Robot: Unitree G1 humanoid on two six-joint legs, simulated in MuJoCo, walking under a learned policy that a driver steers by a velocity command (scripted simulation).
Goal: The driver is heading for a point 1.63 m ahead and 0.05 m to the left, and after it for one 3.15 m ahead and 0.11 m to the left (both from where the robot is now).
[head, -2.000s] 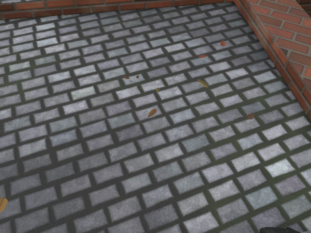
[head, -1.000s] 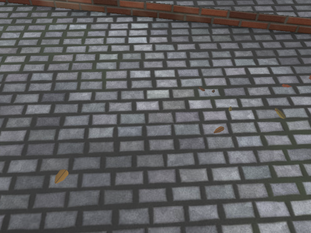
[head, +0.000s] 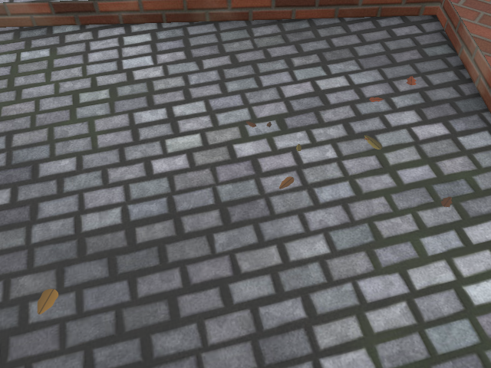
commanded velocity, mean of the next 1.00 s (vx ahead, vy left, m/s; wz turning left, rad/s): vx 0.14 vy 0.00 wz -0.01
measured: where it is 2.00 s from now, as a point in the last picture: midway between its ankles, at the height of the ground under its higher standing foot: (272, 306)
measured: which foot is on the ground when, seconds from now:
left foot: down 0.00-0.02, up 0.04-0.28, down 0.30-0.94, up 0.96-1.00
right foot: down 0.00-0.30, up 0.32-0.92, down 0.94-1.00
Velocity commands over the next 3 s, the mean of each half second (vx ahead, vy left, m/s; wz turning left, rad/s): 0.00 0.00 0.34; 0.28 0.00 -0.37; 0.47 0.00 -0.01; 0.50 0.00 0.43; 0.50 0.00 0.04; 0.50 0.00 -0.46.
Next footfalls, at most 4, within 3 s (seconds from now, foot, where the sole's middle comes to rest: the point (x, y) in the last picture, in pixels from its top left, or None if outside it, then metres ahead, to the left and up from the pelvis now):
0.30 left None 0.02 0.15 -0.77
0.94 right None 0.14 -0.12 -0.77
1.58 left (243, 346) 0.59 0.05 -0.91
1.96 right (291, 250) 0.92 -0.11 -0.91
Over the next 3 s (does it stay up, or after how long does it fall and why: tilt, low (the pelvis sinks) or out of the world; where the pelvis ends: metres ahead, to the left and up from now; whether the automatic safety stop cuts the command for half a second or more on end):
stays up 1.24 0.06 -0.16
